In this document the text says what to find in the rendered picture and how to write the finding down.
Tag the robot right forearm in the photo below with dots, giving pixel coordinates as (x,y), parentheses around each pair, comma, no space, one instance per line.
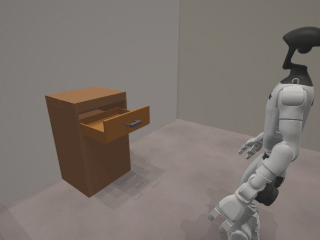
(259,138)

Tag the robot left upper arm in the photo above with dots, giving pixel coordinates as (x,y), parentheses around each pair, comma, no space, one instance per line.
(292,101)

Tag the right robot shin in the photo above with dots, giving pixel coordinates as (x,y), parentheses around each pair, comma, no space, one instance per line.
(254,225)

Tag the robot right hand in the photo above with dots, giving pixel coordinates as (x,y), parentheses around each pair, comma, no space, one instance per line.
(255,147)

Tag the robot left forearm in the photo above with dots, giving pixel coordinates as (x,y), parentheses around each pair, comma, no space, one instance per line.
(271,167)

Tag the handle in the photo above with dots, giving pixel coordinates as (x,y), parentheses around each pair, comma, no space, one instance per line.
(136,123)

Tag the drawer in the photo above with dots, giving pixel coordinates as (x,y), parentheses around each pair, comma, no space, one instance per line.
(110,125)

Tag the robot left thigh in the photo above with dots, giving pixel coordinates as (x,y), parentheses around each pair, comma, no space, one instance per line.
(267,197)

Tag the cabinet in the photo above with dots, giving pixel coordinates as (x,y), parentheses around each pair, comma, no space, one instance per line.
(87,164)

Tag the robot left hand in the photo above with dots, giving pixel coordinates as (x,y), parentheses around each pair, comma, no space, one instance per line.
(231,207)

